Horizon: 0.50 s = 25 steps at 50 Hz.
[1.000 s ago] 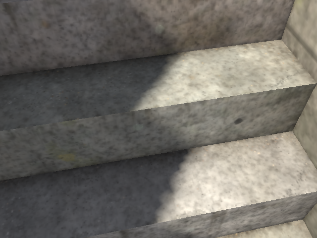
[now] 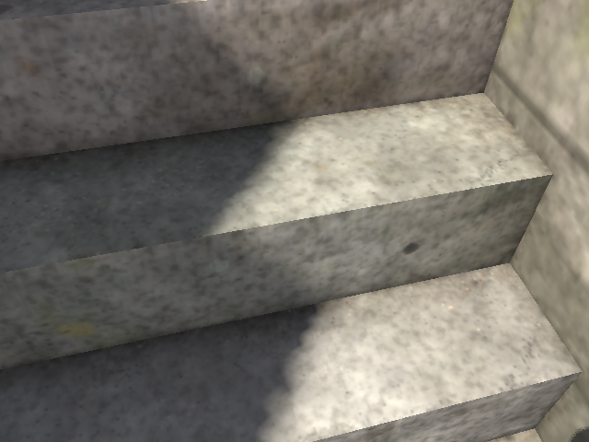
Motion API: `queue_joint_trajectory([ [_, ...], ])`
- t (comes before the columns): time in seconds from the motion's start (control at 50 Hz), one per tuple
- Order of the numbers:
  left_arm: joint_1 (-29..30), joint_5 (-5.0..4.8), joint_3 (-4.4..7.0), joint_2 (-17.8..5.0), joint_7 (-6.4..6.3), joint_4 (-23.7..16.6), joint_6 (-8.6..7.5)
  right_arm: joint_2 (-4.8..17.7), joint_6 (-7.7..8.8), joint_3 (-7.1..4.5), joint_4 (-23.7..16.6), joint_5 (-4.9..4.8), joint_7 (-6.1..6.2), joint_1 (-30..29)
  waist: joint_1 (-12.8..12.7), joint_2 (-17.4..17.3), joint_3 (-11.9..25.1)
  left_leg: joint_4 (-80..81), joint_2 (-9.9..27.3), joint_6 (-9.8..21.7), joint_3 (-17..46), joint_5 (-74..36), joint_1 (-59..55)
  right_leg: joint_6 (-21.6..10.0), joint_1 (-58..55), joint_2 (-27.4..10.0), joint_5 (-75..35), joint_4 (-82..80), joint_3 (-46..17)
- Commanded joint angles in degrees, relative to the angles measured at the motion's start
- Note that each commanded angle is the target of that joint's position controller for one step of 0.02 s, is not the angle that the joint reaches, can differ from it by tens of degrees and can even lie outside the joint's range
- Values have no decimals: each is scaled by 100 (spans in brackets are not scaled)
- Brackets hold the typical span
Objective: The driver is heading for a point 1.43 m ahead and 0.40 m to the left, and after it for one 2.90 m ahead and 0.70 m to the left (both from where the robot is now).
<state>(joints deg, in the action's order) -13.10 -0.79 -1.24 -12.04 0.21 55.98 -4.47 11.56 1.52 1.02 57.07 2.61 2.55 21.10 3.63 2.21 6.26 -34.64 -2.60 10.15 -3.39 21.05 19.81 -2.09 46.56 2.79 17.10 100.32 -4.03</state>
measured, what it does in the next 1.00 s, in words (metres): climbs: right foot 0.22 m higher, then left foot 0.22 m higher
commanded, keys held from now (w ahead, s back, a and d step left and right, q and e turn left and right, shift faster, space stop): w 1.00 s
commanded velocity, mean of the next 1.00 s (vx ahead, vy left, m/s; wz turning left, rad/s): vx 0.44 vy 0.01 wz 0.00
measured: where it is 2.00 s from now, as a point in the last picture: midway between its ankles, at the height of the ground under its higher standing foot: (327, 218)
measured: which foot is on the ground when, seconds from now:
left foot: down 0.00-0.30, up 0.32-0.84, down 0.86-1.00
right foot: up 0.00-0.22, down 0.24-0.90, up 0.92-1.00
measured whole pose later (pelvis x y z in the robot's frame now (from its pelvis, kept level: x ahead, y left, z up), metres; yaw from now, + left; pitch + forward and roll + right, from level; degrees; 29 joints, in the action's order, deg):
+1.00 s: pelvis +0.30 +0.05 +0.34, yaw +1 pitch +1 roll -1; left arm -19.6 -0.5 1.7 -12.3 2.7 55.2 -3.7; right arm 10.2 1.0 0.7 48.1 1.6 0.1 8.4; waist -1.3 1.8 4.4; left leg -73.4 3.8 3.1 -5.8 30.2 45.0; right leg -9.8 36.3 -1.0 -5.9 89.3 -9.5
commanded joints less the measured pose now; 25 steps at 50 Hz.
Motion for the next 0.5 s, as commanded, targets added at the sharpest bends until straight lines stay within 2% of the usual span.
queue_joint_trajectory([
  [0.02,913,-4,-298,410,65,-1264,-315,347,51,-43,107,-9,-62,676,-162,-263,-951,1961,2044,635,2522,-819,-2134,-64,3969,-157,-28,3244,-870],
  [0.04,783,-82,-344,450,111,-1401,-309,203,96,-16,166,-20,-116,747,-277,-293,-953,2020,2095,519,2269,-856,-2034,-168,4064,-251,86,3537,-987],
  [0.06,874,-90,-402,457,156,-1625,-300,71,179,13,213,-41,-162,708,-333,-299,-1006,2108,2018,422,1934,-1090,-1929,-255,4254,-327,155,3592,-946],
  [0.08,1062,-108,-456,489,192,-1876,-289,96,250,4,176,-57,-181,466,-490,-189,-1209,2282,1883,282,1490,-1290,-1439,-308,4114,-438,135,3162,-850],
  [0.1,1299,-88,-527,532,193,-2066,-242,250,306,-28,146,-88,-181,439,-471,-169,-1213,2549,1816,251,1269,-1242,-1056,-296,3953,-527,35,2804,-517],
  [0.12,1635,-82,-588,652,182,-2227,-167,268,357,-26,200,-124,-170,515,-341,-292,-1130,2686,1813,266,1185,-1472,-1012,-275,4067,-638,-31,2884,-305],
  [0.14,1797,-64,-638,596,192,-2448,-139,326,393,-18,147,-170,-142,347,-485,-96,-1215,2777,1593,162,827,-1796,-630,-266,3697,-826,-274,2018,-144],
  [0.16,2229,72,-739,621,230,-2681,-103,438,385,-47,129,-299,-94,490,-349,-18,-1057,3235,1415,207,610,-1775,-162,-200,3010,-1011,-715,675,701],
  [0.18,2817,128,-861,819,240,-2962,-106,462,330,-56,282,-424,-60,932,-140,-128,-823,3721,1535,303,765,-2228,-6,-219,2280,-1249,-931,48,1116],
  [0.2,3127,78,-951,749,274,-3098,-119,820,264,-145,204,-561,-28,787,-167,-66,-615,4195,1170,242,236,-3480,847,-282,50,-942,-308,-2083,2063],
  [0.22,3523,-17,-976,935,196,-3245,-79,1015,231,-208,621,-611,-1,1914,1,-831,129,3616,1379,258,449,-6028,433,-368,-1404,-491,1527,-2379,2099],
  [0.24,2446,-163,-584,272,169,-2796,5,1219,219,-253,723,-421,-44,2421,-272,-1037,1191,2720,1488,474,330,-9453,-927,-479,-2179,264,1789,-2513,2577],
  [0.26,721,201,-255,-170,203,-2362,-25,1501,283,-380,542,-177,-110,1784,-1115,-1582,2057,913,1668,291,266,-12425,-1811,-955,-2552,-224,1629,-2559,979],
  [0.28,-779,357,18,-788,140,-1758,21,1719,426,-517,374,-235,-214,1228,-1602,-949,2898,-683,1388,155,224,-12433,-1101,-1346,-3724,-915,1953,-3646,-1141],
  [0.3,-1805,418,278,-1467,20,-1232,131,1483,563,-550,166,-270,-334,723,-1864,313,3002,-2068,837,186,469,-9978,-133,-1713,-4597,-1437,2887,-5854,-3218],
  [0.32,-1820,576,316,-1504,-159,-821,284,736,493,-426,-24,-172,-455,-224,-1742,1660,2332,-5127,-90,15,938,-3227,1636,-2111,-4639,-2237,2782,-7910,-5279],
  [0.34,-1554,446,278,-1159,-219,-579,255,115,446,-318,-529,-136,-574,-1050,-1481,1125,1636,-7850,-280,-18,1796,-2074,2699,-1599,-3821,-2365,3431,-8098,-5439],
  [0.36,-856,316,209,-756,-271,-373,236,-259,357,-173,-1167,-170,-603,-1691,-1030,341,481,-8880,-245,21,1995,-1884,3436,-1169,-2841,-2340,3084,-7836,-4492],
  [0.38,-392,205,153,-327,-225,-194,180,-504,288,-45,-1441,-96,-555,-1643,-507,-339,-386,-9196,-228,100,1954,-1910,3920,-844,-2113,-2160,2444,-7359,-3338],
  [0.4,-4,252,39,192,-100,-46,105,-578,195,53,-1597,-108,-465,-1328,-37,-704,-674,-9186,-151,129,2057,-2132,4056,-435,-1887,-1868,1544,-6997,-2171],
  [0.42,288,327,23,439,5,19,126,-551,115,122,-1451,-204,-375,-651,330,-807,-890,-8950,-122,16,2005,-2175,4060,-267,-1611,-1727,670,-6978,-1284],
  [0.44,333,387,-7,453,104,-36,126,-717,84,248,-1404,-229,-306,-328,488,-560,-894,-8866,-119,-68,1951,-2094,4219,-219,-1663,-1675,-167,-7068,-580],
  [0.46,413,476,5,455,166,-83,127,-682,89,283,-1344,-250,-215,-205,553,-570,-918,-8730,-92,-183,1884,-1960,4337,-278,-1544,-1690,-553,-7330,-141],
  [0.48,382,508,24,323,148,-107,139,-663,59,298,-1369,-323,-107,-414,514,-547,-975,-8568,-137,-360,1672,-2176,4409,-335,-1326,-1677,-555,-7547,291],
  [0.5,179,639,-6,192,142,-122,144,-712,-5,356,-1301,-344,-54,-428,454,-265,-819,-9577,-196,-495,1375,-2254,4597,-598,-1289,-1902,-549,-7846,214],
])
Velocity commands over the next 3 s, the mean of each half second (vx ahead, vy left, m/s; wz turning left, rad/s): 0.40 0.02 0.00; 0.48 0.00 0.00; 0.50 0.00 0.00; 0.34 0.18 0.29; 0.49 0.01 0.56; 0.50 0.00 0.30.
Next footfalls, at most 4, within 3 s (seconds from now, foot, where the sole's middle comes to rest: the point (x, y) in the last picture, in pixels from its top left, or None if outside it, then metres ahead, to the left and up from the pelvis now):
0.24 right None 0.24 -0.18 -0.54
0.86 left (186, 410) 0.42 0.16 -0.32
1.66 right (422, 186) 0.65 -0.20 -0.10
2.20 left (191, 180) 0.68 0.14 -0.10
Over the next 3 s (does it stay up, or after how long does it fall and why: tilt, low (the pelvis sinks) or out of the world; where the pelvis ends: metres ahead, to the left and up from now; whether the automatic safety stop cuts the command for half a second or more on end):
stays up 0.74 0.10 0.80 its command is cut before an obstacle after 1.5 s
